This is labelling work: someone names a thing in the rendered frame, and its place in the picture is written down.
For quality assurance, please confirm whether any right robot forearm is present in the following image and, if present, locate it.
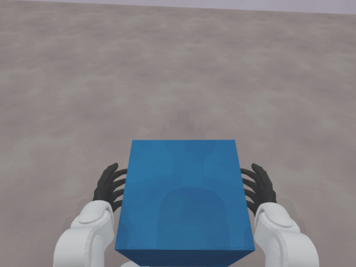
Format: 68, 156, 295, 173
254, 202, 319, 267

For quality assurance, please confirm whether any carton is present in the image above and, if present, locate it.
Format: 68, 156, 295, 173
115, 140, 255, 267

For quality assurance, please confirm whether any left robot forearm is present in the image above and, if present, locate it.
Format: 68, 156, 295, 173
53, 200, 114, 267

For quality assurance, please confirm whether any right robot hand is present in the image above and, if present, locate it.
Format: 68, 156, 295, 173
240, 163, 277, 216

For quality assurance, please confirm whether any left robot hand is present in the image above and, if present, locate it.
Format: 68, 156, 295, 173
92, 163, 127, 213

